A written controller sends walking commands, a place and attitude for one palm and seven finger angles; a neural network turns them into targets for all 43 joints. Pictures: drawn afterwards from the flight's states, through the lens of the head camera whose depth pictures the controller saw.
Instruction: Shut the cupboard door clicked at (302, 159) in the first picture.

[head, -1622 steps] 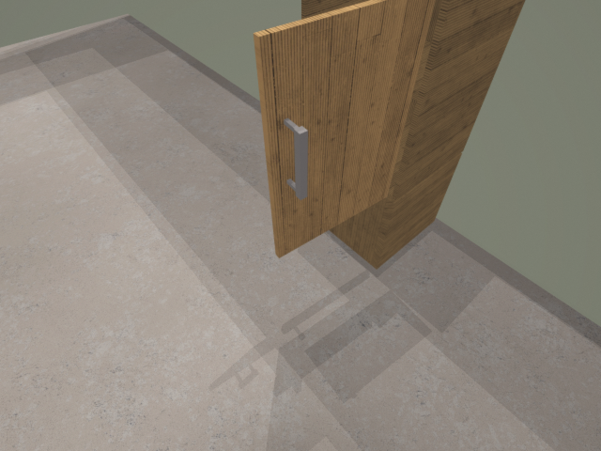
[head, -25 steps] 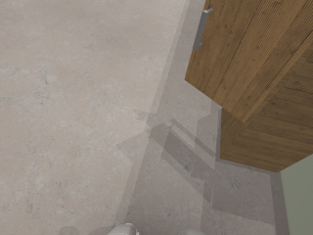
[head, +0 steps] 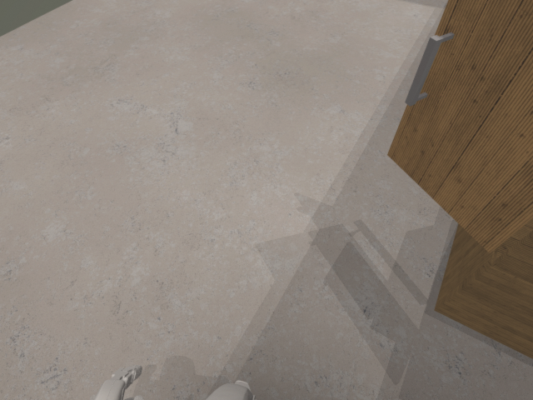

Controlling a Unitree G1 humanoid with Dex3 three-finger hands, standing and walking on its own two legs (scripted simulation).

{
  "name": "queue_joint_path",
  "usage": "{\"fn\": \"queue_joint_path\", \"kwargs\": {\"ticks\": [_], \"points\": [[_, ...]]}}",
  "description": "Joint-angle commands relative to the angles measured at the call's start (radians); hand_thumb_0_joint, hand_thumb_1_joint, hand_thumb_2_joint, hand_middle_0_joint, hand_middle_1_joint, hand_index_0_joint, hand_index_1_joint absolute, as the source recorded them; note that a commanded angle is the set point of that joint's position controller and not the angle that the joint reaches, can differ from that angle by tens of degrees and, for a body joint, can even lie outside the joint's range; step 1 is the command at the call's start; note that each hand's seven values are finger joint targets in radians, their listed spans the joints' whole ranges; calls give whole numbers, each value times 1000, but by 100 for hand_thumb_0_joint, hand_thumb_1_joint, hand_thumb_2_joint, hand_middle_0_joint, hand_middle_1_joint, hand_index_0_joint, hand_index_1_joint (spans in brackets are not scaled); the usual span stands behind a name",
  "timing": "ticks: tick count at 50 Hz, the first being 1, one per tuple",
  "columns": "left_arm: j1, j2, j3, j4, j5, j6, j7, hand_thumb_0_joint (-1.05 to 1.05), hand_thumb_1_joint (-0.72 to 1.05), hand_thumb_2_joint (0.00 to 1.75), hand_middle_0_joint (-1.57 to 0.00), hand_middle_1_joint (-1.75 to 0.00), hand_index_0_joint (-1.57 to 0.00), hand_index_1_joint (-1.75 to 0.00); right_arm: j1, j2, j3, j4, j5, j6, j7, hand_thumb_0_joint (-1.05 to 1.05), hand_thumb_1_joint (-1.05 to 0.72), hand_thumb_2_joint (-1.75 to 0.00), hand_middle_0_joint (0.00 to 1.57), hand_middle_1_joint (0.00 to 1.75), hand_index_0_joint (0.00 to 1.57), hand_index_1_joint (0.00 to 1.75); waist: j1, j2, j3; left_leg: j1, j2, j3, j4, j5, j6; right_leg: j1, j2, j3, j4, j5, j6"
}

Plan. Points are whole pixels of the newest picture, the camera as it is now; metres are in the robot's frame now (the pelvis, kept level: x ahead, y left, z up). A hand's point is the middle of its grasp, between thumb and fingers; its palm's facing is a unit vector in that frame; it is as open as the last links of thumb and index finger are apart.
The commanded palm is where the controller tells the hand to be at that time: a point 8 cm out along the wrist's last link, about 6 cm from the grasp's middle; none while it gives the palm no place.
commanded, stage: walk to a spot facing it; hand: left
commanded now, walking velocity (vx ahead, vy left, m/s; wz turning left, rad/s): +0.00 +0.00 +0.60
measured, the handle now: (428, 71) +0.82 -0.37 +0.00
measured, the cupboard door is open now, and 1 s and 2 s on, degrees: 58 58 58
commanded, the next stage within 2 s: turn to face it in 1.20 s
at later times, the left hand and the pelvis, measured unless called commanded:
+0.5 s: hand out of the picture -0.02 +0.25 -0.18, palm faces +0.36 -0.90 -0.24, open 7.4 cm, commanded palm none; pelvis +0.03 +0.03 +0.00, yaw +20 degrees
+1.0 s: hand (128, 381) +0.16 +0.25 -0.15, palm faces +0.57 -0.79 -0.22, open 7.4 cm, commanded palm none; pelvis +0.21 +0.06 +0.01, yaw +37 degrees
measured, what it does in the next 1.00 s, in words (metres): walks ahead, turning left: left foot, then right foot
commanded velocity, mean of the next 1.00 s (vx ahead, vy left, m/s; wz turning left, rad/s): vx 0.23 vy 0.00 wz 0.58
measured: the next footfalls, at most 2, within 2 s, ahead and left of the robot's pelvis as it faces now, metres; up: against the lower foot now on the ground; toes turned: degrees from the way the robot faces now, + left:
left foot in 0.38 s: -0.01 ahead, +0.14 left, +0.00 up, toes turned +20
right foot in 0.78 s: +0.30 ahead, -0.02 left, +0.00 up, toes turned +22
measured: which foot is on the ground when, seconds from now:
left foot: up 0.00-0.36, down 0.38-0.78, up 0.80-1.00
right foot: down 0.00-0.38, up 0.40-0.76, down 0.78-1.00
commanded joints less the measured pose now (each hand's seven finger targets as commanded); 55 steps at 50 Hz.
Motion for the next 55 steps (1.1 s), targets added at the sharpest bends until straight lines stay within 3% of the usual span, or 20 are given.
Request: {"fn": "queue_joint_path", "kwargs": {"ticks": [1, 4, 12, 15, 17, 18, 19, 20, 22, 25, 33, 36, 37, 38, 39, 40, 42, 44, 46, 55], "points": [[-23, 158, 32, -79, -2, -31, 19, 0, 90, 90, -20, -30, -20, -30, 39, -77, -23, -66, -9, -8, 11, 0, -90, -90, 20, 30, 20, 30, -26, -221, -39, -144, 95, 86, 485, -66, -34, 63, -332, 203, -233, 239, -152], [26, 149, 28, -72, -1, -39, 18, 0, 90, 90, -20, -30, -20, -30, 5, -70, -11, -79, 0, -3, 25, 0, -90, -90, 20, 30, 20, 30, -11, -238, -52, -117, 117, 138, 439, -16, -54, 125, -285, 29, -162, 504, -124], [200, 209, 57, -27, 8, -32, 16, 0, 90, 90, -20, -30, -20, -30, -140, -42, 20, -123, 7, -11, 26, 0, -90, -90, 20, 30, 20, 30, 78, -274, -111, -25, 124, 238, 73, -89, -44, 294, -339, -32, -63, 717, -129], [199, 221, 67, -19, 9, -33, 7, 0, 90, 90, -20, -30, -20, -30, -107, -42, 25, -125, 8, -27, 26, 0, -90, -90, 20, 30, 20, 30, 67, -293, -135, 80, 109, 277, -104, -49, -19, 285, -347, -57, -40, 565, -97], [177, 215, 68, -23, -3, -32, -6, 0, 90, 90, -20, -30, -20, -30, 2, -89, 17, -95, 1, -46, 26, 0, -90, -90, 20, 30, 20, 30, 1, -175, -179, 354, 105, 268, -332, 82, 6, 113, -314, -137, 95, 279, -34], [172, 160, 59, -40, -8, -29, -16, 0, 90, 90, -20, -30, -20, -30, 80, -197, -9, -77, -6, -54, 24, 0, -90, -90, 20, 30, 20, 30, -45, 94, -214, 558, 294, -10, -407, 79, 85, -142, -210, -215, 331, -29, 29], [72, 99, 33, -108, -3, -30, -22, 0, 90, 90, -20, -30, -20, -30, 188, -300, -36, -55, -12, -53, 12, 0, -90, -90, 20, 30, 20, 30, -117, 325, -191, 650, 517, -341, -443, 237, 216, -445, -96, -187, 555, -380, 71], [-28, 127, 31, -137, 6, -27, -22, 0, 90, 90, -20, -30, -20, -30, 236, -270, -29, -25, -9, -52, 5, 0, -90, -90, 20, 30, 20, 30, -131, 163, -120, 597, 546, -319, -449, 241, 269, -506, -135, -80, 608, -340, 48], [-54, 119, 41, -116, 5, -34, -29, 0, 90, 90, -20, -30, -20, -30, 158, -198, -4, -53, -12, -67, -15, 0, -90, -90, 20, 30, 20, 30, -83, 190, -45, 492, 429, -221, -440, 308, 224, -485, -150, -45, 621, -190, 52], [9, 124, 40, -72, 0, -35, -48, 0, 90, 90, -20, -30, -20, -30, 80, -158, 14, -73, -7, -87, -21, 0, -90, -90, 20, 30, 20, 30, -20, 122, -30, 442, 355, -109, -448, 385, 197, -421, -132, -41, 592, -62, 66], [-57, 105, 28, -100, -7, -42, -66, 0, 90, 90, -20, -30, -20, -30, 85, -163, 9, -46, -7, -102, -11, 0, -90, -90, 20, 30, 20, 30, -2, 112, 17, 307, 294, -61, -495, 232, 188, -245, -81, -100, 220, 70, 84], [31, 113, 37, -76, -9, -52, -63, 0, 90, 90, -20, -30, -20, -30, 52, -170, 4, -40, -7, -100, -14, 0, -90, -90, 20, 30, 20, 30, 49, 93, -10, 192, 293, -72, -422, 228, 169, -1, -47, -106, 115, 115, 65], [146, 134, 48, -41, -7, -61, -58, 0, 90, 90, -20, -30, -20, -30, 34, -158, 4, -43, -2, -100, -13, 0, -90, -90, 20, 30, 20, 30, 107, 27, -46, 100, 252, -45, -292, 218, 143, 188, -43, -92, 51, 123, 53], [303, 207, 67, 2, 3, -76, -48, 0, 90, 90, -20, -30, -20, -30, 36, -118, 10, -51, 8, -106, -3, 0, -90, -90, 20, 30, 20, 30, 175, -139, -128, -37, 160, 34, -57, 131, 102, 418, -148, 25, -60, -10, 19], [415, 317, 90, 22, 15, -83, -34, 0, 90, 90, -20, -30, -20, -30, 88, -38, 24, -71, 20, -111, -3, 0, -90, -90, 20, 30, 20, 30, 200, -466, -263, -153, 18, 138, 317, -232, 54, 534, -468, 425, -238, -188, -69], [360, 297, 78, 10, 1, -76, -25, 0, 90, 90, -20, -30, -20, -30, 65, -67, 14, -81, 10, -104, -1, 0, -90, -90, 20, 30, 20, 30, 160, -395, -188, -196, 77, 89, 515, -235, 63, 388, -516, 543, -348, -350, -94], [179, 204, 56, -27, 7, -80, -17, 0, 90, 90, -20, -30, -20, -30, 71, -60, 10, -53, -4, -100, 9, 0, -90, -90, 20, 30, 20, 30, 75, -328, -84, -215, 162, 85, 632, -31, 57, 182, -467, 427, -373, -417, -87], [100, 120, 35, -41, 6, -87, -12, 0, 90, 90, -20, -30, -20, -30, 56, -37, 13, -24, -8, -82, 24, 0, -90, -90, 20, 30, 20, 30, 23, -190, -58, -129, 217, 111, 575, 70, 34, 58, -395, 109, -329, -128, -65], [133, 102, 32, -22, 6, -101, -14, 0, 90, 90, -20, -30, -20, -30, 62, 1, 20, -19, -5, -67, 34, 0, -90, -90, 20, 30, 20, 30, 14, -180, -59, -131, 201, 150, 501, 112, 19, 82, -349, -48, -298, 121, -58], [236, 121, 33, 49, 5, -99, -6, 0, 90, 90, -20, -30, -20, -30, -127, 30, 48, -95, -5, -58, 54, 0, -90, -90, 20, 30, 20, 30, 47, -189, -27, -159, 194, 279, 42, 131, 9, 285, -360, -275, -197, 630, -68]]}}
